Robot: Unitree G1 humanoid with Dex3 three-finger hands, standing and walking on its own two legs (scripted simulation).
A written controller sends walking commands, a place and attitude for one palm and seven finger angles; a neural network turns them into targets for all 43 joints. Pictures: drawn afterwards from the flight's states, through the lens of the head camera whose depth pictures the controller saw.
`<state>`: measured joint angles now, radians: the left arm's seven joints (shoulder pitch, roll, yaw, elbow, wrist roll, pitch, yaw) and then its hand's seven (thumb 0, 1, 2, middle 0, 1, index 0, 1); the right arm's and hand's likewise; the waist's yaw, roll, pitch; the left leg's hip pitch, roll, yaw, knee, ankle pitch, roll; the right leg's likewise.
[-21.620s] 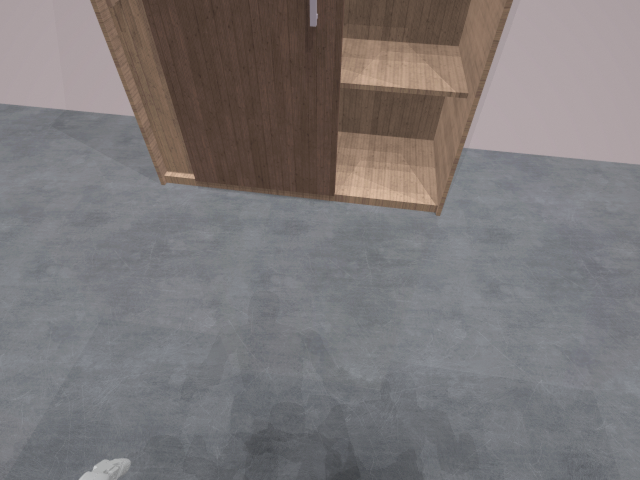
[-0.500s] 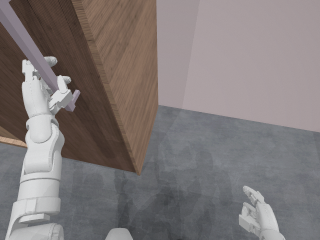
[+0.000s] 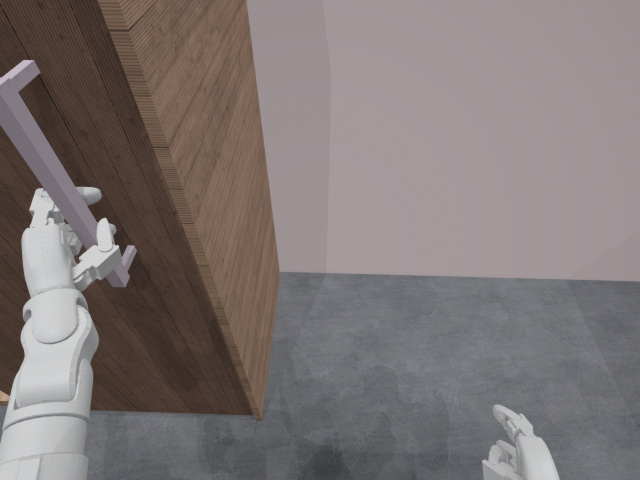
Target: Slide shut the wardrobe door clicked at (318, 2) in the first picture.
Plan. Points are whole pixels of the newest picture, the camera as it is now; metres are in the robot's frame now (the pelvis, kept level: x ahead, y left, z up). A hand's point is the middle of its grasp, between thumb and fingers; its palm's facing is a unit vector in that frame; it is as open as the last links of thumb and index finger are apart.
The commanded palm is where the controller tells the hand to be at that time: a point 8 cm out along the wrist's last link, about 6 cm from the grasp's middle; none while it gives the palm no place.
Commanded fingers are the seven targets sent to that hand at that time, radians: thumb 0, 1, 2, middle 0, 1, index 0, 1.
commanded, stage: stop walking and hold the door there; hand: left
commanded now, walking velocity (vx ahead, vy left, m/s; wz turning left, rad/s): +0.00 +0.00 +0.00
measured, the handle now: (81, 194) +0.38 +0.31 +0.17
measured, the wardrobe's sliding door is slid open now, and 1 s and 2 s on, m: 0.00 0.00 0.00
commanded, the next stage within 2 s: none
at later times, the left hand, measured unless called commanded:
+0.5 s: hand (106, 250) +0.33 +0.28 +0.13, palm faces +0.40 -0.90 -0.18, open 6.2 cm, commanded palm +0.29 +0.29 +0.13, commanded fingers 0.00 0.90 0.90 -0.45 -1.40 -0.45 -1.40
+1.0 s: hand (105, 252) +0.33 +0.28 +0.13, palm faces +0.36 -0.91 -0.22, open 6.2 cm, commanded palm +0.29 +0.29 +0.13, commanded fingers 0.00 0.90 0.90 -0.45 -1.40 -0.45 -1.40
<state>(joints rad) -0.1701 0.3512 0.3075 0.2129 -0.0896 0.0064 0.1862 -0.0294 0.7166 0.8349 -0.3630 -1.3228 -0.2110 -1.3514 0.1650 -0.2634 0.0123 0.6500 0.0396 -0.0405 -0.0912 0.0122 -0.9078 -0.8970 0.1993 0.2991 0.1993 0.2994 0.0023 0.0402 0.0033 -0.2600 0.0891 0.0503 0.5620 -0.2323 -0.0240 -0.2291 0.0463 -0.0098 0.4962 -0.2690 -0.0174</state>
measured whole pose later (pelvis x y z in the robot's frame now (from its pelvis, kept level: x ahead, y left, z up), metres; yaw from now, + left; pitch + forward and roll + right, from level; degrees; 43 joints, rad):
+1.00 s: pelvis -0.03 +0.06 +0.00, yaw +1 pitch +0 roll -1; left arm -0.30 0.29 0.15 0.30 -0.06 0.01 0.20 -0.03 0.73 0.82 -0.35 -1.34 -0.21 -1.37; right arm 0.14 -0.30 -0.02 0.66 0.04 0.07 -0.10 0.01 -0.91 -0.90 0.20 0.30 0.20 0.30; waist 0.01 0.07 0.01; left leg -0.33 -0.01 0.08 0.60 -0.28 0.00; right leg -0.29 -0.06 0.02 0.52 -0.23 0.07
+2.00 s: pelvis -0.05 +0.15 +0.00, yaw -2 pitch -2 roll +0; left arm -0.37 0.18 0.00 0.28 -0.09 0.00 0.17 -0.01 0.79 0.84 -0.36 -1.35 -0.18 -1.38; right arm 0.21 -0.19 0.05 0.70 0.02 -0.02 -0.04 0.01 -0.91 -0.90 0.20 0.30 0.20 0.30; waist 0.05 0.04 0.05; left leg -0.24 -0.02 0.05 0.55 -0.28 0.03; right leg -0.25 0.00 0.00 0.55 -0.25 -0.01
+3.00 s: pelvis -0.04 +0.11 +0.00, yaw -2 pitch +2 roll +1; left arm -0.25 0.23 0.15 0.20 -0.07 0.04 0.14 0.00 -0.35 0.31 -0.40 -1.33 -0.33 -1.34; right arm 0.27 -0.26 -0.01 0.72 0.03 -0.12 -0.04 0.01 -0.91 -0.90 0.20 0.30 0.20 0.30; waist -0.01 0.02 -0.03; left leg -0.30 0.02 0.02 0.56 -0.30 -0.01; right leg -0.31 0.04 -0.03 0.58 -0.30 -0.05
